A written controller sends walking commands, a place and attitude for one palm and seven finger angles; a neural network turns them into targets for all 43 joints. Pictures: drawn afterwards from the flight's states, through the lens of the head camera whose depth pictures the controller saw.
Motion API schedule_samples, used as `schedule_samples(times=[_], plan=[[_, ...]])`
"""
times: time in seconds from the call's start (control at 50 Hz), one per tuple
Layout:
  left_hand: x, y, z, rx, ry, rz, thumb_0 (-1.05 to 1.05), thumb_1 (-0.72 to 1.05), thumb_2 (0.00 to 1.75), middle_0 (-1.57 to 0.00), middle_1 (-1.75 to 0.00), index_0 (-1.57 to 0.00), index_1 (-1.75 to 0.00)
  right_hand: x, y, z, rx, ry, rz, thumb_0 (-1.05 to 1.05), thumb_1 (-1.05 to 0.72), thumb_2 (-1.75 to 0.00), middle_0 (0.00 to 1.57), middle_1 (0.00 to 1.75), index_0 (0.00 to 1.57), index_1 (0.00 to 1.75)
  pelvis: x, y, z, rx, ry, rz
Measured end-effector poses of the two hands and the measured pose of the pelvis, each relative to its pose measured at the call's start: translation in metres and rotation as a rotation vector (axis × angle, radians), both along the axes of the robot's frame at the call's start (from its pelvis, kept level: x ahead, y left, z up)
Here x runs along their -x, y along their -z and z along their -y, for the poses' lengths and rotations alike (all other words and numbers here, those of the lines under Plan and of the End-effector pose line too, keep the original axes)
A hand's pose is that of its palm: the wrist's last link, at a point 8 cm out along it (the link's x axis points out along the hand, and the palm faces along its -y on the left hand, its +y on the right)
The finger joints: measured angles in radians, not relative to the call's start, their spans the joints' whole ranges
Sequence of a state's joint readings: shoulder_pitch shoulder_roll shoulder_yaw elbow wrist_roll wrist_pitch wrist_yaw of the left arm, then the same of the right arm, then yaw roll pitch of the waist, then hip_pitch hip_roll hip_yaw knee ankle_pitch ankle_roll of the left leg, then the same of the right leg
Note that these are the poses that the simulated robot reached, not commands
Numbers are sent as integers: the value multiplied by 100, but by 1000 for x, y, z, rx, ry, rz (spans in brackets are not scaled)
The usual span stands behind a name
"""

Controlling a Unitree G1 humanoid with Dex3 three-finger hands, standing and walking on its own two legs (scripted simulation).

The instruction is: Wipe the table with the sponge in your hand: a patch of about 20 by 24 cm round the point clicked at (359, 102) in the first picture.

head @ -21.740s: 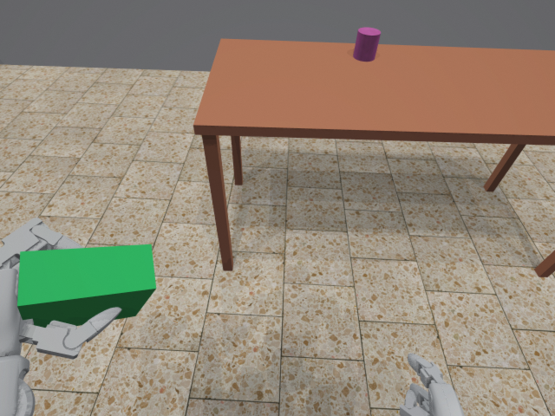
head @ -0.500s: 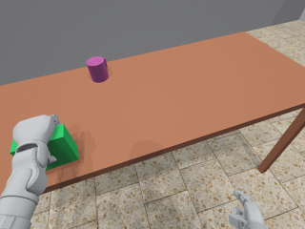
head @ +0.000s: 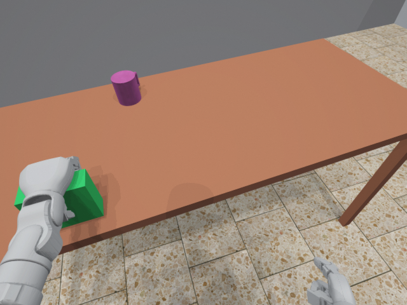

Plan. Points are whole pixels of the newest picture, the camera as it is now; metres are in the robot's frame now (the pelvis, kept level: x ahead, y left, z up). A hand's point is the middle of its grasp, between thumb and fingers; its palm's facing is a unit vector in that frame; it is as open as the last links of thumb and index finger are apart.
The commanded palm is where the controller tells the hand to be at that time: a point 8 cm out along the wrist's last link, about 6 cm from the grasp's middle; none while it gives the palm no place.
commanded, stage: lower the sponge onto the table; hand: left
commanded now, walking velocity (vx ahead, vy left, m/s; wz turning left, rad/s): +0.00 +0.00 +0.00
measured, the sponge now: (67, 206) +0.27 +0.35 +0.02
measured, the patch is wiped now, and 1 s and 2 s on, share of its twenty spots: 0.00 0.15 0.20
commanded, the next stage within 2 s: wipe forward along the first lane in 0.54 s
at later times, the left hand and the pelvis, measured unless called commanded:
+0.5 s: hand (63, 197) +0.28 +0.35 +0.04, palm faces -0.06 -0.02 -1.00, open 9.3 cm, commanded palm +0.26 +0.33 +0.10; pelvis +0.00 +0.00 +0.00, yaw +0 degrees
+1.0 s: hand (69, 185) +0.31 +0.35 +0.04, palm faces -0.10 +0.01 -0.99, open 9.3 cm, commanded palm +0.30 +0.35 +0.08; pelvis -0.01 +0.00 -0.01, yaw +0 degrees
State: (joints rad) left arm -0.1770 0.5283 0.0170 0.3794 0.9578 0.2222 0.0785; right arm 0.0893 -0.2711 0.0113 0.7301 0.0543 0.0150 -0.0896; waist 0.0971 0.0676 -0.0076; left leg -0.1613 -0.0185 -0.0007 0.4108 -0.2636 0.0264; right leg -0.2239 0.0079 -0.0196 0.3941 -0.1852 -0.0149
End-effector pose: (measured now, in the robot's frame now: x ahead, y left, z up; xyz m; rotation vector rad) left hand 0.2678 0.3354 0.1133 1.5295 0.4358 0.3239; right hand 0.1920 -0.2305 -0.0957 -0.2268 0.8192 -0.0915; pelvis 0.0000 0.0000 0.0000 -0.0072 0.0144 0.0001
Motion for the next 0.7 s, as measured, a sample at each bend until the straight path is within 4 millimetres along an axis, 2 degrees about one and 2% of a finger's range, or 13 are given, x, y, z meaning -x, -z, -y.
schedule_samples(times=[0.2,0.38,0.7], plan=[[-2,6,6,4,18,24,0,-44,105,-81,-140,-81,-140,6,4,1,-3,18,-15,2,-90,-90,20,30,21,30,-1,1,-3,1,6,-10],[3,16,-3,3,-21,1,0,-44,105,-81,-140,-81,-140,2,2,-1,-3,15,-5,2,-90,-90,20,30,21,30,-1,1,-3,2,4,-12],[1,18,2,-3,-13,16,0,-44,105,-80,-140,-81,-140,0,4,-4,-10,9,-10,1,-90,-90,20,30,21,30,-1,2,-5,2,0,-23]])
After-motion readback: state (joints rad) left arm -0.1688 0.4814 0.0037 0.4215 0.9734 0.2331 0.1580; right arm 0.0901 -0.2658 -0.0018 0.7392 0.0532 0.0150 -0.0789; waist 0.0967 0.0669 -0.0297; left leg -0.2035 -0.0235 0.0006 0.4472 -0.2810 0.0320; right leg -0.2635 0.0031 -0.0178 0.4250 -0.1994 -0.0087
